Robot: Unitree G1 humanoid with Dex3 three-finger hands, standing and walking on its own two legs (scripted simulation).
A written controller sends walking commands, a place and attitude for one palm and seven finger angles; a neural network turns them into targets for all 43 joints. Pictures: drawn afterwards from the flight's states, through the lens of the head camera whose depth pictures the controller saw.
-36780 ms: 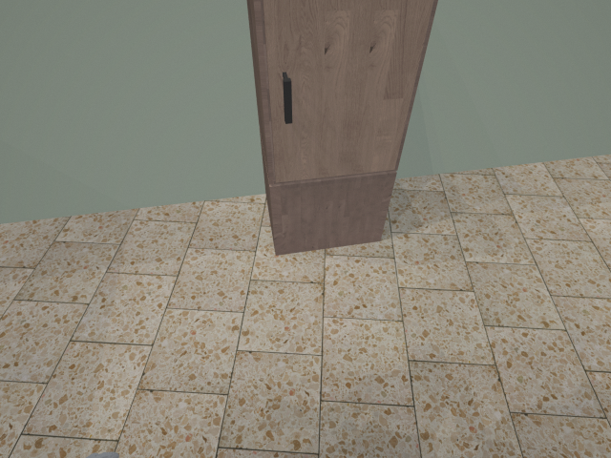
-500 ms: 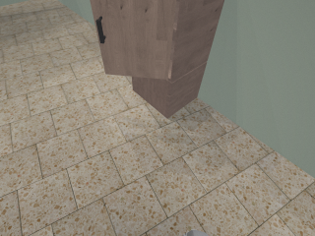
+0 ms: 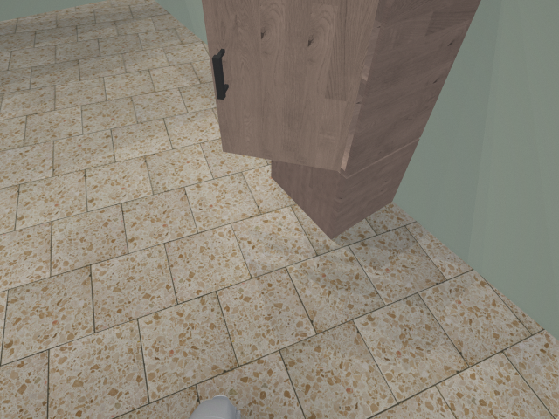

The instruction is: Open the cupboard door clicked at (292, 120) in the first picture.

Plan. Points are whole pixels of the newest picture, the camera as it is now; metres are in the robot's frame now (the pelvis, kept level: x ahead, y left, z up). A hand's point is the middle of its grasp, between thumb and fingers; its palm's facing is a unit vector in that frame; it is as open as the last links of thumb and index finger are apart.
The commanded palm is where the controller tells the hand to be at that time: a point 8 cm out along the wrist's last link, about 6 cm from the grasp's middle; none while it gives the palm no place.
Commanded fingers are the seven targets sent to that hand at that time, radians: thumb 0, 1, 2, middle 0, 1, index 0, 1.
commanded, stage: take the last steps up to it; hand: left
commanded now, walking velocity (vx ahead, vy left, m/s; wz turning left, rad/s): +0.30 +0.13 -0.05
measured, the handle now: (221, 74) +0.95 +0.25 -0.03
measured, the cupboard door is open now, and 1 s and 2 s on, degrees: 42 42 42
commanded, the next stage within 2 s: come to a stop and stand still in 0.66 s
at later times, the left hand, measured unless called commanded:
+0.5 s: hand (184, 308) +0.32 +0.22 -0.16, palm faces -0.05 -0.97 -0.22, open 7.4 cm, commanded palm none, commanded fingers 0.00 0.90 0.90 -0.20 -0.30 -0.20 -0.30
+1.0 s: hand (159, 316) +0.31 +0.27 -0.20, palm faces +0.00 -0.98 -0.18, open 7.3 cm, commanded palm none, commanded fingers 0.00 0.90 0.90 -0.20 -0.30 -0.20 -0.30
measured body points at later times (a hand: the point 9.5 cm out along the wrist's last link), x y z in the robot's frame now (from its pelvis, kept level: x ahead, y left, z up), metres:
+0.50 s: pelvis +0.19 +0.04 -0.02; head +0.21 +0.01 +0.43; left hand +0.32 +0.27 -0.14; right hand +0.13 -0.18 -0.18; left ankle +0.12 +0.15 -0.74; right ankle +0.23 -0.05 -0.75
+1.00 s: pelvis +0.33 +0.10 -0.02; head +0.37 +0.12 +0.43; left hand +0.32 +0.32 -0.19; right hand +0.43 -0.14 -0.15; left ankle +0.41 +0.19 -0.74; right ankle +0.24 -0.03 -0.71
